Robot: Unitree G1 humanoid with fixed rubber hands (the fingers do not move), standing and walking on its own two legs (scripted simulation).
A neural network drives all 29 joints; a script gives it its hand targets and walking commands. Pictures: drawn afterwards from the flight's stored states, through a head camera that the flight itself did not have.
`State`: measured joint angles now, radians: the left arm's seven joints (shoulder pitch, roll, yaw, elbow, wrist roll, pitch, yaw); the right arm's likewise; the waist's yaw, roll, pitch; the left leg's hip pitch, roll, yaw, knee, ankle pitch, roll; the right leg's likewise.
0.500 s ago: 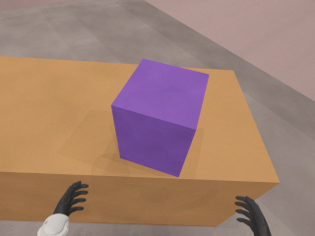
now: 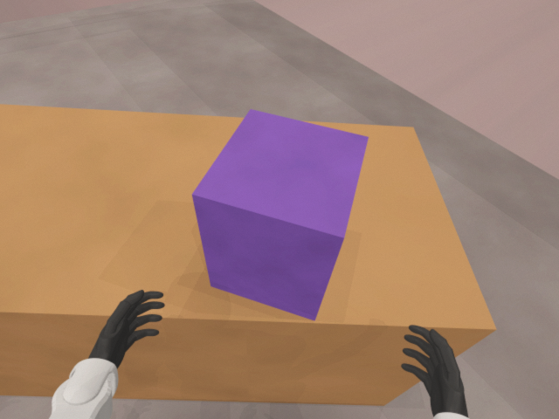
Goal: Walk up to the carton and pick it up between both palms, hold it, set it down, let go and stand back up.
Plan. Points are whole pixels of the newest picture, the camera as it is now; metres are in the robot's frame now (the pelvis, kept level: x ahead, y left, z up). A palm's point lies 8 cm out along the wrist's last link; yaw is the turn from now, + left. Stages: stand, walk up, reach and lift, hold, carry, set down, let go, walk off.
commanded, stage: reach and lift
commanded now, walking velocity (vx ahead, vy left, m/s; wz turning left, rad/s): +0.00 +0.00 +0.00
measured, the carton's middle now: (283, 217) +0.42 +0.01 +0.02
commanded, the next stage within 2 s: none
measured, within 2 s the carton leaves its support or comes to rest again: neither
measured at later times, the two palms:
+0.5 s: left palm (111, 330) +0.23 +0.24 +0.03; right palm (436, 366) +0.17 -0.17 +0.04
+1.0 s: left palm (123, 274) +0.28 +0.23 +0.07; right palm (414, 302) +0.25 -0.16 +0.06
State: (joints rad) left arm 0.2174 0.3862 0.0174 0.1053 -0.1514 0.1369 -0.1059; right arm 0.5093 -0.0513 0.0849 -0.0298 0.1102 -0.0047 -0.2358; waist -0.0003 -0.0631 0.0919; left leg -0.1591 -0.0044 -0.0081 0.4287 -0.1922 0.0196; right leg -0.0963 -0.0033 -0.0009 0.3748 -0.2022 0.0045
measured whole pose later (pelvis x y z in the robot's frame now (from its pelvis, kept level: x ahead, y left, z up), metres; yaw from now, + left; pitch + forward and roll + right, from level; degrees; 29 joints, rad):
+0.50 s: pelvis +0.00 +0.00 +0.00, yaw +0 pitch -4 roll -1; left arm 0.22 0.43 0.02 -0.02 -0.25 0.14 -0.13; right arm 0.45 -0.02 0.12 -0.23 0.15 0.17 -0.32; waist 0.00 -0.06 0.09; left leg -0.16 0.00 -0.01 0.43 -0.20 0.02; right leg -0.10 0.00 0.00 0.37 -0.21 0.00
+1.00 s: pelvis +0.02 +0.00 +0.00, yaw +0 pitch -3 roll -1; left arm 0.06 0.47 0.02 -0.14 -0.29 0.35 -0.13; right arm 0.22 -0.02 0.11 -0.25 0.21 0.35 -0.37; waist 0.00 -0.06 0.08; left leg -0.16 0.00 -0.01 0.43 -0.22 0.02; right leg -0.10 0.00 0.00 0.37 -0.23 0.01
